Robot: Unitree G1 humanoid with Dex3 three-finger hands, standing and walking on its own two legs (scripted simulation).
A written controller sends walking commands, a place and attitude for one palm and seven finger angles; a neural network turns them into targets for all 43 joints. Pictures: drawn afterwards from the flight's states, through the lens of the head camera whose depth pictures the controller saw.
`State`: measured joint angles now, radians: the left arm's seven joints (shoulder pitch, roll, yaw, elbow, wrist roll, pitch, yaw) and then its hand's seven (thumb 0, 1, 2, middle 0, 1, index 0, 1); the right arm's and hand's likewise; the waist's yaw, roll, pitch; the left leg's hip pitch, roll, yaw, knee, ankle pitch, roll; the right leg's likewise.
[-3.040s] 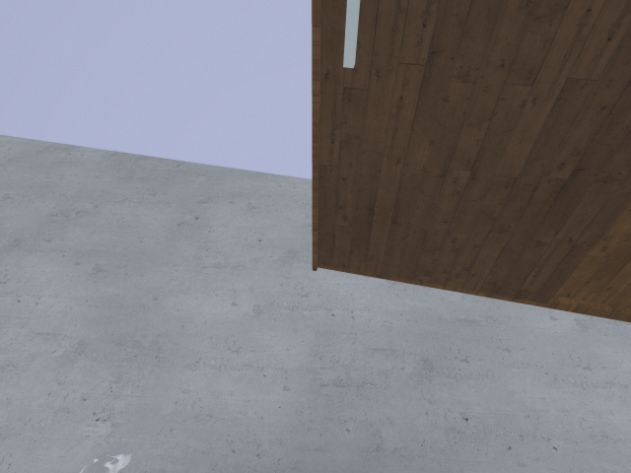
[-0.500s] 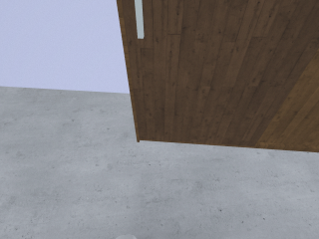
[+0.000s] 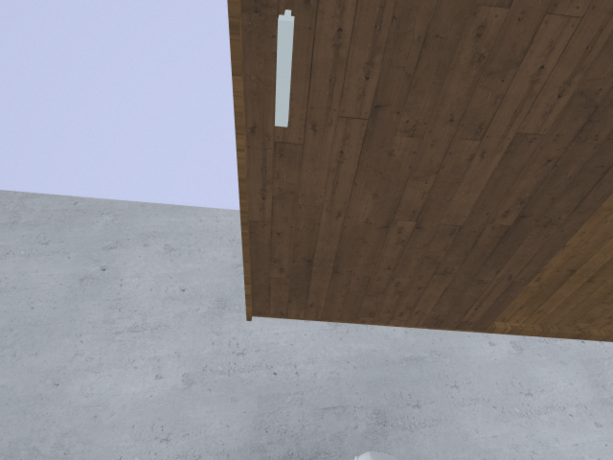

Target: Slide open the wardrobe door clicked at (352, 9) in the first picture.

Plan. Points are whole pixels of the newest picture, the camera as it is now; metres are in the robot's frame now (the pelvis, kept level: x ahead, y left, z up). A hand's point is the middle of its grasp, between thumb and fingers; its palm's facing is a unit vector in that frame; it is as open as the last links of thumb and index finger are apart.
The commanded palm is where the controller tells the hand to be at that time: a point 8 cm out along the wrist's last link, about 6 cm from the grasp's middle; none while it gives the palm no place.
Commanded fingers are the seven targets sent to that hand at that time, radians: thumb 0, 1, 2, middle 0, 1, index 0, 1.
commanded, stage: take the last steps up to it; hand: left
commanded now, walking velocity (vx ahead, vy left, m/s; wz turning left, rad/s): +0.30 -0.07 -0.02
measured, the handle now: (284, 70) +0.69 +0.11 +0.19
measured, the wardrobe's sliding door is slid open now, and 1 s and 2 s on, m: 0.00 0.00 0.00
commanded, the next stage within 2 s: come to a stop and stand still in 0.32 s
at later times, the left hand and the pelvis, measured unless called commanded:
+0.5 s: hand (253, 377) +0.29 +0.10 -0.18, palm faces +0.04 -0.99 -0.16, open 7.2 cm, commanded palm none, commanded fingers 0.00 0.90 0.90 -0.20 -0.30 -0.20 -0.30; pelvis +0.19 -0.06 -0.01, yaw +1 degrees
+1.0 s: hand (182, 429) +0.20 +0.20 -0.20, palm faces +0.12 -0.98 -0.17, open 7.4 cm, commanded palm none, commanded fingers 0.00 0.90 0.90 -0.20 -0.30 -0.20 -0.30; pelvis +0.19 +0.01 -0.01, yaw +2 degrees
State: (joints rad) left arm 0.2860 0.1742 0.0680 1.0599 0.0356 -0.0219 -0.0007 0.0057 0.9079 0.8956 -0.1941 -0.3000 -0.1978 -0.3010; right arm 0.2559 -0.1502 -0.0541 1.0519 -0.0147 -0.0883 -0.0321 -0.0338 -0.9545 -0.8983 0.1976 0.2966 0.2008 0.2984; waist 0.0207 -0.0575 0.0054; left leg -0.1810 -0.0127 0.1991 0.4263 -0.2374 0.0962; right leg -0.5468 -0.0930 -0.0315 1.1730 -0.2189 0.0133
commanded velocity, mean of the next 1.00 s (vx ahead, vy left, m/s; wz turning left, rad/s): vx -0.01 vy -0.02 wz -0.01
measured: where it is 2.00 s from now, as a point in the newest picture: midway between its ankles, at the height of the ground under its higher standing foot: outside the picture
